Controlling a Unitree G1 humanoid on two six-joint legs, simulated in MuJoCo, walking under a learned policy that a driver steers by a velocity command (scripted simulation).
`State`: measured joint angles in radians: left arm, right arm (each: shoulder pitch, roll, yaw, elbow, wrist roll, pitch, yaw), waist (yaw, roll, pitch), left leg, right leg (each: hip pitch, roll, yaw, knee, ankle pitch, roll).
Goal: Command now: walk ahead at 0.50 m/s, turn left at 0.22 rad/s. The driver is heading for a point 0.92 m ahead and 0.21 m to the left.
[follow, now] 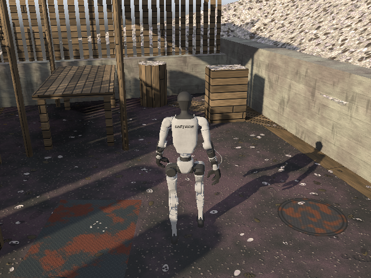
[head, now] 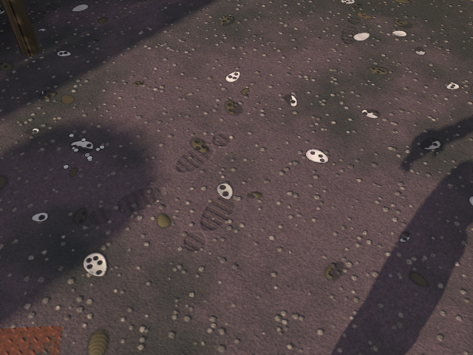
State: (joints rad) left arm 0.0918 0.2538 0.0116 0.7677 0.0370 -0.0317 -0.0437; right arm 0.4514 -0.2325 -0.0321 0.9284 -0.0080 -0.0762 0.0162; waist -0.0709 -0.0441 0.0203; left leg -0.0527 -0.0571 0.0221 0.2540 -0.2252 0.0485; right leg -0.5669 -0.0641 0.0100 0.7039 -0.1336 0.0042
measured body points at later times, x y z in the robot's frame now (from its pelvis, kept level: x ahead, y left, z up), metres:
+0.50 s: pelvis +0.24 -0.01 +0.00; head +0.27 -0.01 +0.44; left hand +0.16 +0.24 -0.14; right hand +0.47 -0.21 -0.12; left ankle +0.34 +0.15 -0.70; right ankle +0.17 -0.12 -0.75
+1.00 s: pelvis +0.47 +0.12 +0.00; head +0.49 +0.15 +0.45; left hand +0.48 +0.41 -0.13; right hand +0.61 -0.11 -0.13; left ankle +0.39 +0.14 -0.75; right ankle +0.68 +0.05 -0.68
